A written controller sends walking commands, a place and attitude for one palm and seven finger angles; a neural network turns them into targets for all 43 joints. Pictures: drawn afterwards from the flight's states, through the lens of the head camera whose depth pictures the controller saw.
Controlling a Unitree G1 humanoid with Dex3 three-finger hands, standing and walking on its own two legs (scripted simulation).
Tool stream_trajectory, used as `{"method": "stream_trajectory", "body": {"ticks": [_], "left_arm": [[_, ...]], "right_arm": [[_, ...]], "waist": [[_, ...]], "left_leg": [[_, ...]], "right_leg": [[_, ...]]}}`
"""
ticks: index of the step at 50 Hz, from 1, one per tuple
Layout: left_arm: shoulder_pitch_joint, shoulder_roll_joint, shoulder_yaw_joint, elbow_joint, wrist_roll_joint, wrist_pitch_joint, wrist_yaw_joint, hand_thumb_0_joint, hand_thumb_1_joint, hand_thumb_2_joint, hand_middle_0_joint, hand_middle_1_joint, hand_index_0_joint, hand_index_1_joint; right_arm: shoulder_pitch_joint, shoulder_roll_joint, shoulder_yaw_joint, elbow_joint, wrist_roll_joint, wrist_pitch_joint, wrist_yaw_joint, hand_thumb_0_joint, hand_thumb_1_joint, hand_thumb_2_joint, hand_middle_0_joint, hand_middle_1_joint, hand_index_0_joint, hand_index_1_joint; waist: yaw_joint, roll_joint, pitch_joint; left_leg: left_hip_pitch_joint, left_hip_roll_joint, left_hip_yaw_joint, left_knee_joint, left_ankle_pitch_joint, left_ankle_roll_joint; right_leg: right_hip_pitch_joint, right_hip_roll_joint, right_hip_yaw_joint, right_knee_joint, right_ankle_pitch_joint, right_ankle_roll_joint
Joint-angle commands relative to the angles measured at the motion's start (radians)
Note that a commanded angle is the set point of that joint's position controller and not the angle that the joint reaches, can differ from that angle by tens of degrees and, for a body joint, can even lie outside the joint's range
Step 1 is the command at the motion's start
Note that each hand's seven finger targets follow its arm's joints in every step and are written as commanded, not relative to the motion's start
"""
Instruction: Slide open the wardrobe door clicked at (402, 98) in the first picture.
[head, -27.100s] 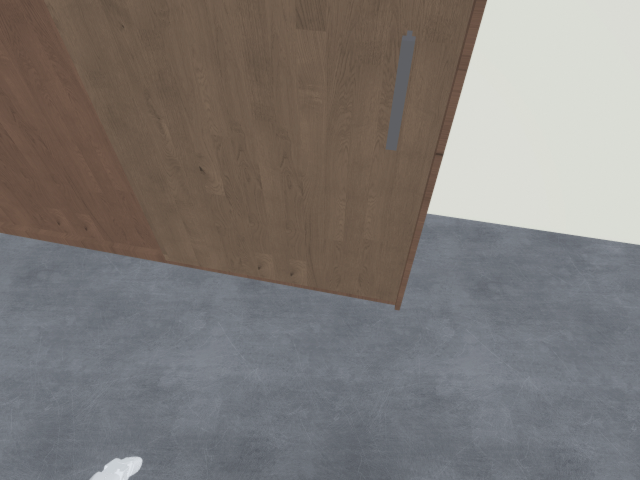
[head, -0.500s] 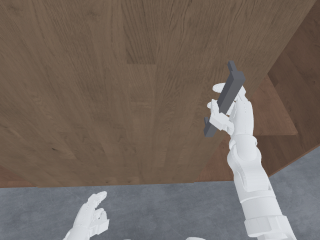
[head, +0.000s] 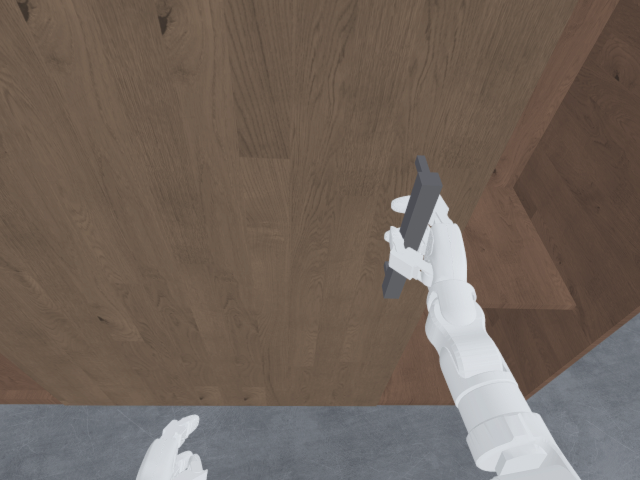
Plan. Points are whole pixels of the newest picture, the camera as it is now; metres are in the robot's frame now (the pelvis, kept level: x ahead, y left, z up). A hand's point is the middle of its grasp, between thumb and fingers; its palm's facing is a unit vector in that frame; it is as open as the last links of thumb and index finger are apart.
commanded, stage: stop walking and hold the door there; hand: right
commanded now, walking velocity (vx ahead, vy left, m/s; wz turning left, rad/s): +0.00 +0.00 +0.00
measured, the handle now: (404, 233) +0.43 -0.11 +0.08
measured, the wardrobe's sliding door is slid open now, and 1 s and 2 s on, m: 0.43 0.43 0.43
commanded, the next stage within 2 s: loosen the grip on the handle in 0.22 s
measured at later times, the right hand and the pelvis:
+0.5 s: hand (402, 250) +0.37 -0.10 +0.10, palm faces +0.03 +1.00 -0.03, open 7.3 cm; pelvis -0.02 +0.01 +0.00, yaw +0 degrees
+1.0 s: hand (397, 252) +0.38 -0.09 +0.09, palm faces +0.03 +0.99 -0.10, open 14.3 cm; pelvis +0.00 +0.03 -0.01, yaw +0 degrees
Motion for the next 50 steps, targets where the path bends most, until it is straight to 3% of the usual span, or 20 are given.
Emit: {"method": "stream_trajectory", "body": {"ticks": [1, 15, 16, 17, 18, 19, 20, 21, 22, 24, 26, 28, 30, 34, 36, 40, 45, 48, 49, 50], "left_arm": [[-0.094, 0.114, 0.041, -0.124, -0.001, -0.05, 0.014, 0.0, 0.9, 0.9, -0.2, -0.3, -0.2, -0.3], [-0.083, 0.111, 0.046, -0.101, -0.005, -0.053, 0.018, 0.0, 0.9, 0.9, -0.2, -0.3, -0.2, -0.3], [-0.007, 0.229, 0.173, -0.133, 0.04, -0.069, -0.003, 0.0, 0.9, 0.9, -0.2, -0.3, -0.2, -0.3], [-0.054, 0.167, 0.094, -0.111, 0.011, -0.15, -0.03, 0.0, 0.9, 0.9, -0.2, -0.3, -0.2, -0.3], [0.023, 0.176, 0.103, -0.074, -0.036, -0.163, -0.029, 0.0, 0.9, 0.9, -0.2, -0.3, -0.2, -0.3], [0.047, 0.178, 0.101, -0.103, -0.025, -0.14, -0.049, 0.0, 0.9, 0.9, -0.2, -0.3, -0.2, -0.3], [0.024, 0.177, 0.108, -0.108, -0.03, -0.14, -0.056, 0.0, 0.9, 0.9, -0.2, -0.3, -0.2, -0.3], [0.022, 0.182, 0.102, -0.121, -0.015, -0.148, -0.064, 0.0, 0.9, 0.9, -0.2, -0.3, -0.2, -0.3], [-0.003, 0.174, 0.096, -0.138, -0.009, -0.154, -0.072, 0.0, 0.9, 0.9, -0.2, -0.3, -0.2, -0.3], [0.003, 0.167, 0.089, -0.142, -0.02, -0.162, -0.082, 0.0, 0.9, 0.9, -0.2, -0.3, -0.2, -0.3], [0.003, 0.181, 0.088, -0.156, -0.027, -0.16, -0.085, 0.0, 0.9, 0.9, -0.2, -0.3, -0.2, -0.3], [-0.011, 0.187, 0.085, -0.168, -0.032, -0.171, -0.079, 0.0, 0.9, 0.9, -0.2, -0.3, -0.2, -0.3], [-0.023, 0.194, 0.082, -0.166, -0.036, -0.175, -0.069, 0.0, 0.9, 0.9, -0.2, -0.3, -0.2, -0.3], [-0.008, 0.191, 0.078, -0.164, -0.041, -0.194, -0.06, 0.0, 0.9, 0.9, -0.2, -0.3, -0.2, -0.3], [0.01, 0.203, 0.081, -0.157, -0.038, -0.191, -0.056, 0.0, 0.9, 0.9, -0.2, -0.3, -0.2, -0.3], [0.013, 0.201, 0.081, -0.147, -0.036, -0.198, -0.054, 0.0, 0.9, 0.9, -0.2, -0.3, -0.2, -0.3], [0.033, 0.208, 0.091, -0.143, -0.019, -0.202, -0.062, 0.0, 0.9, 0.9, -0.2, -0.3, -0.2, -0.3], [0.045, 0.199, 0.093, -0.154, -0.019, -0.197, -0.069, 0.0, 0.9, 0.9, -0.2, -0.3, -0.2, -0.3], [0.044, 0.197, 0.095, -0.152, -0.02, -0.195, -0.07, 0.0, 0.9, 0.9, -0.2, -0.3, -0.2, -0.3], [0.06, 0.203, 0.093, -0.129, -0.017, -0.184, -0.068, 0.0, 0.9, 0.9, -0.2, -0.3, -0.2, -0.3]], "right_arm": [[-0.429, 0.116, 0.176, -0.188, -0.044, -0.072, 0.087, 0.0, -0.9, -0.9, 0.45, 1.4, 0.45, 1.4], [-0.45, 0.136, 0.196, -0.132, -0.041, -0.091, 0.093, 0.0, -0.9, -0.9, 0.45, 1.4, 0.45, 1.4], [-0.94, -0.739, -0.556, -0.379, -0.15, -0.134, 0.046, 0.0, -0.9, -0.9, 0.45, 1.4, 0.45, 1.4], [-0.756, -0.192, -0.189, 0.034, -0.138, -0.027, 0.1, 0.0, -0.779, -0.842, 0.45, 1.4, 0.45, 1.4], [-0.524, -0.114, -0.226, 0.074, -0.064, -0.015, 0.103, 0.0, -0.658, -0.783, 0.45, 1.4, 0.45, 1.4], [-0.441, 0.023, -0.104, -0.059, -0.019, -0.029, 0.144, 0.0, -0.538, -0.725, 0.45, 1.4, 0.45, 1.4], [-0.413, -0.021, -0.168, -0.055, 0.006, -0.026, 0.147, 0.0, -0.417, -0.667, 0.45, 1.4, 0.45, 1.4], [-0.451, -0.098, -0.228, -0.166, 0.034, -0.037, 0.135, 0.0, -0.296, -0.608, 0.45, 1.4, 0.45, 1.4], [-0.504, -0.104, -0.2, -0.234, 0.024, -0.051, 0.12, 0.0, -0.175, -0.55, 0.45, 1.4, 0.45, 1.4], [-0.512, -0.073, -0.128, -0.183, -0.031, -0.078, 0.101, 0.0, 0.067, -0.433, 0.45, 1.4, 0.45, 1.4], [-0.481, -0.106, -0.119, -0.112, -0.067, -0.103, 0.085, 0.0, 0.308, -0.317, 0.45, 1.4, 0.45, 1.4], [-0.515, -0.139, -0.132, -0.075, -0.056, -0.139, 0.081, 0.0, 0.55, -0.2, 0.423, 1.367, 0.423, 1.367], [-0.524, -0.211, -0.194, -0.051, -0.036, -0.166, 0.088, 0.0, 0.55, -0.2, 0.397, 1.333, 0.397, 1.333], [-0.557, -0.201, -0.159, -0.043, -0.007, -0.18, 0.133, 0.0, 0.55, -0.2, 0.343, 1.267, 0.343, 1.267], [-0.536, -0.287, -0.227, -0.035, -0.012, -0.182, 0.135, 0.0, 0.55, -0.2, 0.317, 1.233, 0.317, 1.233], [-0.534, -0.242, -0.202, -0.035, 0.013, -0.177, 0.143, 0.0, 0.55, -0.2, 0.263, 1.167, 0.263, 1.167], [-0.432, -0.277, -0.267, -0.114, 0.023, -0.187, 0.13, 0.0, 0.55, -0.2, 0.25, 1.15, 0.25, 1.15], [-0.381, -0.246, -0.239, -0.188, 0.016, -0.186, 0.14, 0.0, 0.55, -0.2, 0.25, 1.15, 0.25, 1.15], [-0.383, -0.252, -0.241, -0.204, 0.012, -0.182, 0.139, 0.0, 0.55, -0.2, 0.25, 1.15, 0.25, 1.15], [-0.356, -0.25, -0.245, -0.092, -0.004, -0.169, 0.132, 0.0, 0.55, -0.2, 0.25, 1.15, 0.25, 1.15]], "waist": [[0.073, 0.041, -0.256], [0.078, 0.081, -0.25], [0.011, 0.379, -0.122], [0.156, 0.38, -0.436], [0.108, 0.378, -0.349], [0.088, 0.244, -0.449], [0.043, -0.127, -0.49], [0.022, -0.227, -0.532], [0.044, -0.247, -0.493], [0.081, -0.103, -0.352], [0.106, 0.118, -0.2], [0.104, 0.188, -0.171], [0.087, 0.145, -0.177], [0.084, 0.066, -0.239], [0.073, 0.087, -0.267], [0.088, 0.128, -0.244], [0.056, 0.111, -0.339], [0.057, 0.131, -0.363], [0.061, 0.117, -0.362], [0.086, 0.153, -0.279]], "left_leg": [[-0.055, 0.067, -0.085, -0.044, 0.116, 0.027], [-0.079, 0.076, -0.092, -0.064, 0.136, 0.03], [-0.169, 0.053, -0.178, -0.153, 0.322, 0.014], [-0.008, -0.035, 0.004, 0.078, 0.568, 0.043], [-0.127, -0.042, 0.042, 0.09, 0.441, 0.031], [-0.127, -0.034, 0.055, 0.081, 0.347, 0.014], [-0.181, -0.022, 0.024, 0.074, 0.228, 0.029], [-0.17, -0.02, 0.021, 0.06, 0.171, 0.038], [-0.175, -0.025, 0.019, 0.038, 0.174, 0.042], [-0.169, -0.029, 0.021, 0.008, 0.162, 0.039], [-0.189, -0.031, 0.014, -0.022, 0.044, 0.025], [-0.199, -0.025, -0.012, -0.045, -0.1, 0.02], [-0.186, -0.018, -0.041, -0.062, -0.174, 0.023], [-0.158, -0.016, -0.062, -0.064, -0.169, 0.027], [-0.13, -0.016, -0.065, -0.06, -0.142, 0.025], [-0.133, -0.012, -0.072, -0.077, -0.123, 0.015], [-0.064, -0.022, -0.045, -0.012, 0.138, 0.014], [-0.036, -0.022, -0.038, 0.015, 0.279, 0.006], [-0.046, -0.022, -0.036, 0.017, 0.284, 0.005], [-0.093, -0.024, -0.033, 0.015, 0.269, 0.001]], "right_leg": [[0.192, -0.171, 0.162, -0.075, 0.155, -0.023], [0.202, -0.152, 0.149, -0.052, 0.167, -0.019], [0.178, -0.167, 0.159, 0.029, 0.2, -0.053], [0.186, -0.038, 0.144, -0.075, 0.453, -0.023], [0.218, -0.044, 0.124, 0.015, 0.556, -0.009], [0.27, -0.076, 0.15, 0.043, 0.635, 0.045], [0.399, -0.072, 0.128, 0.058, 0.698, 0.078], [0.45, -0.058, 0.134, 0.064, 0.634, 0.103], [0.413, -0.05, 0.117, 0.072, 0.488, 0.091], [0.221, -0.032, 0.093, 0.06, 0.211, 0.04], [0.044, -0.032, 0.089, 0.033, -0.005, 0.008], [-0.025, -0.017, 0.075, 0.02, -0.139, -0.002], [-0.045, -0.006, 0.063, 0.022, -0.182, -0.001], [-0.033, 0.011, 0.047, 0.043, -0.163, -0.005], [-0.041, 0.01, 0.056, 0.044, -0.139, -0.009], [-0.057, 0.011, 0.056, 0.055, -0.109, -0.013], [-0.012, 0.012, 0.052, 0.074, 0.056, -0.017], [0.002, 0.015, 0.041, 0.086, 0.133, -0.018], [0.01, 0.015, 0.039, 0.088, 0.137, -0.018], [-0.025, 0.013, 0.044, 0.097, 0.119, -0.018]]}}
